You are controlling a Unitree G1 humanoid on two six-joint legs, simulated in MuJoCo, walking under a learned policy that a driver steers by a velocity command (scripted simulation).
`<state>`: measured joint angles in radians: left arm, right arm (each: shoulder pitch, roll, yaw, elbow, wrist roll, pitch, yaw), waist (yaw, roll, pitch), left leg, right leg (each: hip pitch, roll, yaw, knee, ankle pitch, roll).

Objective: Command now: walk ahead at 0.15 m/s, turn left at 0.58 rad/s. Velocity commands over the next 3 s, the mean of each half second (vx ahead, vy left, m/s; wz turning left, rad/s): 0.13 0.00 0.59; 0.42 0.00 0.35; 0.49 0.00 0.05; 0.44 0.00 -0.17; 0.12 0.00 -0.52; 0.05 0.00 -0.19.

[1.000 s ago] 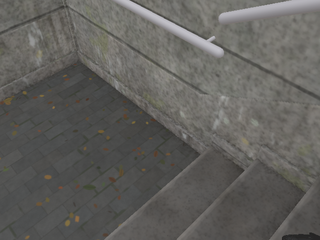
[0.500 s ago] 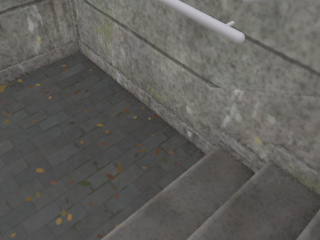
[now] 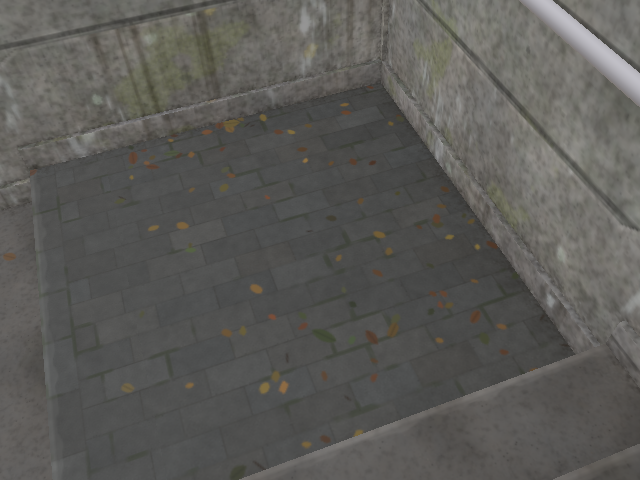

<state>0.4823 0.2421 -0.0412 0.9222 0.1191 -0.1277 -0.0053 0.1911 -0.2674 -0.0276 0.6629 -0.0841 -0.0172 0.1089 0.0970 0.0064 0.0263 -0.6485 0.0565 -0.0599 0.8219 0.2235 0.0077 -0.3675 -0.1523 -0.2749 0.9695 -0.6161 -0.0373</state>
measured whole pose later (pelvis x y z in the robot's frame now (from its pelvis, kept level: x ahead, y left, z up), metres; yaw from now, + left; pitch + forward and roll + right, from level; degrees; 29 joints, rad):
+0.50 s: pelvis +0.14 +0.08 -0.12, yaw +18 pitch +3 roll +2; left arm 0.04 0.22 0.01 0.77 0.09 -0.07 -0.03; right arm 0.45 -0.16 0.01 0.86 -0.07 -0.07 0.08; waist -0.06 0.00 -0.06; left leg -0.31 -0.07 -0.04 0.58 -0.33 0.06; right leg -0.79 -0.12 0.00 1.14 -0.14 0.01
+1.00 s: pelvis +0.33 +0.14 -0.21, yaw +26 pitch +3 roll -2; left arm 0.60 0.15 -0.04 1.11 0.10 -0.11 -0.04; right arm 0.13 -0.22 0.05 0.88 -0.09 -0.04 0.09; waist 0.12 0.05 -0.06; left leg -0.60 0.06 -0.05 0.63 0.22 0.00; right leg -0.16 0.03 -0.13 0.98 -0.87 -0.04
